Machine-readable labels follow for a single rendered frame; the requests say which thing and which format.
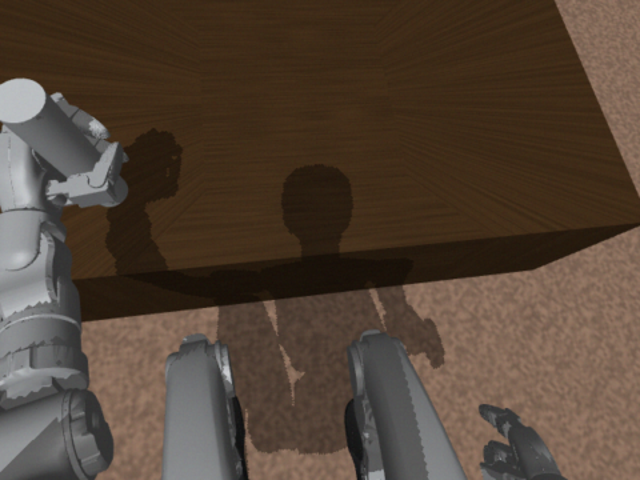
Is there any left robot foot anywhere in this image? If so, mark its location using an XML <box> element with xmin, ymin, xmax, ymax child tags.
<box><xmin>232</xmin><ymin>396</ymin><xmax>248</xmax><ymax>480</ymax></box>

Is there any right robot hand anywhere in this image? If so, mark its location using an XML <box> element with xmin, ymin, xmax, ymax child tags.
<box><xmin>479</xmin><ymin>404</ymin><xmax>562</xmax><ymax>480</ymax></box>

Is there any can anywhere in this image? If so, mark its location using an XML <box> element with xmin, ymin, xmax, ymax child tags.
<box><xmin>0</xmin><ymin>78</ymin><xmax>128</xmax><ymax>207</ymax></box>

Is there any right robot foot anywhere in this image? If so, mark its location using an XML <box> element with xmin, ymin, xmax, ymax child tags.
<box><xmin>344</xmin><ymin>398</ymin><xmax>365</xmax><ymax>480</ymax></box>

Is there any left robot hand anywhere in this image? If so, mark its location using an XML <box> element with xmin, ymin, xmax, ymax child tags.
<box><xmin>0</xmin><ymin>93</ymin><xmax>129</xmax><ymax>220</ymax></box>

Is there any left robot arm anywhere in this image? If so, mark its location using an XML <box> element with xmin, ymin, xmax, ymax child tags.
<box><xmin>0</xmin><ymin>209</ymin><xmax>114</xmax><ymax>480</ymax></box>

